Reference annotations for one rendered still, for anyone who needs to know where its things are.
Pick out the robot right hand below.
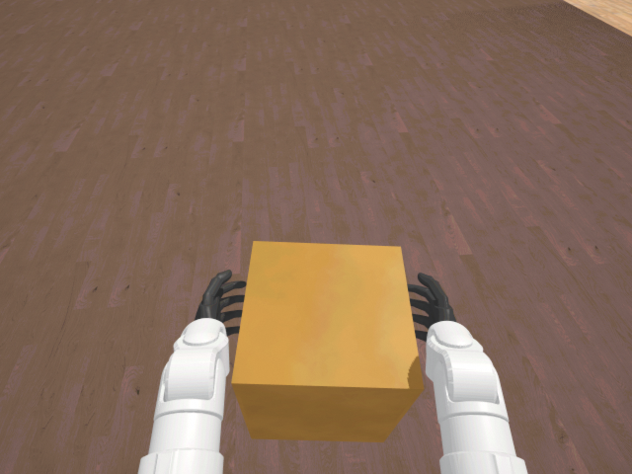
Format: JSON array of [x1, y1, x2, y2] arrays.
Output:
[[407, 273, 457, 342]]

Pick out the carton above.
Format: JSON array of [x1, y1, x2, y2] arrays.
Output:
[[231, 241, 424, 442]]

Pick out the robot right forearm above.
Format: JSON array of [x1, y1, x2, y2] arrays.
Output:
[[426, 321, 528, 474]]

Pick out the robot left forearm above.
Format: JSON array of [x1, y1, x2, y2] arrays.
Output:
[[138, 318, 230, 474]]

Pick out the robot left hand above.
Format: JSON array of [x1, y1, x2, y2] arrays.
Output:
[[195, 270, 247, 336]]

